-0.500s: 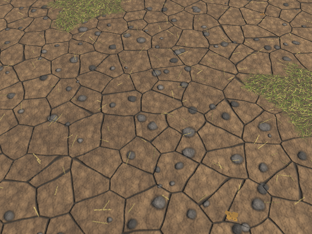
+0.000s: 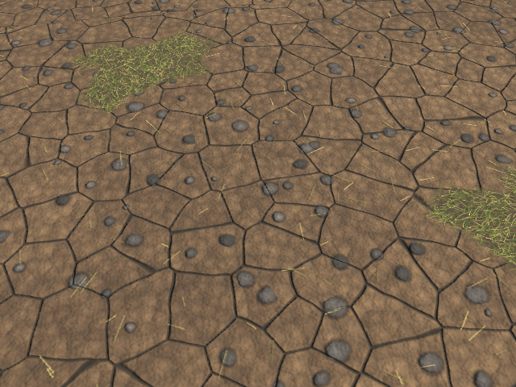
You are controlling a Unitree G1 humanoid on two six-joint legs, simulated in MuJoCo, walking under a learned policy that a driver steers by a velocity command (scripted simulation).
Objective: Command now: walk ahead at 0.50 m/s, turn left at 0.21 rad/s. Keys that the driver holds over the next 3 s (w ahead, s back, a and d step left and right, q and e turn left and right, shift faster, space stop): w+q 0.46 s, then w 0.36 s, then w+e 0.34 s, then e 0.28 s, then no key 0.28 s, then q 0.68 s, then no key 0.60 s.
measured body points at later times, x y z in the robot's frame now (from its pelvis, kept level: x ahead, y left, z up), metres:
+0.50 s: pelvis +0.31 +0.08 -0.12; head +0.34 +0.08 +0.33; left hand +0.48 +0.34 -0.21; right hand +0.33 -0.18 -0.26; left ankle +0.21 +0.14 -0.86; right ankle +0.47 +0.01 -0.83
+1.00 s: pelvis +0.53 +0.16 -0.12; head +0.56 +0.18 +0.33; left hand +0.37 +0.37 -0.26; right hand +0.81 +0.03 -0.22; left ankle +0.60 +0.30 -0.85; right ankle +0.47 +0.01 -0.86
